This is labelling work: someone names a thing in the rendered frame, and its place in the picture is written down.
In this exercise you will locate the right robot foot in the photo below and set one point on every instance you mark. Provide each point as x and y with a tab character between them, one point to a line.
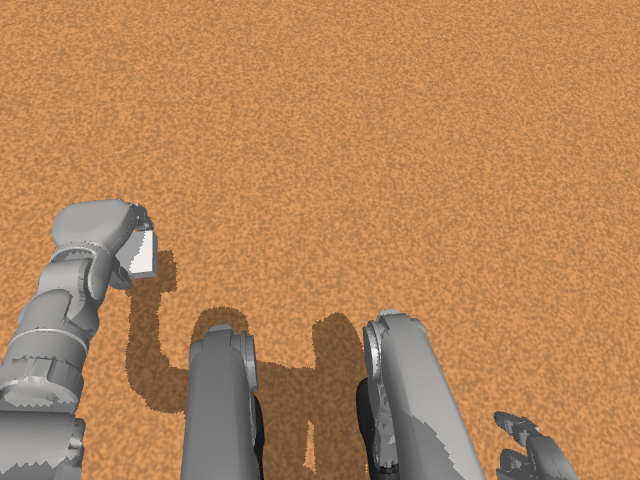
367	428

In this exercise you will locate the left robot arm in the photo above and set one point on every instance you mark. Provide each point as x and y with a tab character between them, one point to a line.
40	376

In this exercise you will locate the small box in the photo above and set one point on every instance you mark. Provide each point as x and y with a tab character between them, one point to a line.
139	255

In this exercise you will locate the left robot hand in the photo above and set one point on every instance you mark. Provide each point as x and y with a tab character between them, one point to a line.
107	224

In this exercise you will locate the right robot hand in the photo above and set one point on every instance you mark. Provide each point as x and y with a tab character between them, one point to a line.
545	460

